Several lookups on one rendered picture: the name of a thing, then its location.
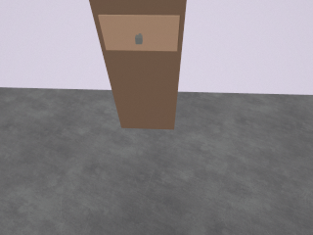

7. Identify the cabinet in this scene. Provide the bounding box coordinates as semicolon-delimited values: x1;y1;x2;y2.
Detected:
89;0;187;130

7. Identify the handle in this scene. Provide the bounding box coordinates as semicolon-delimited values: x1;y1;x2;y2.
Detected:
135;33;143;45

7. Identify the drawer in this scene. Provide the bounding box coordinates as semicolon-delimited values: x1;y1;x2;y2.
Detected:
98;15;180;52

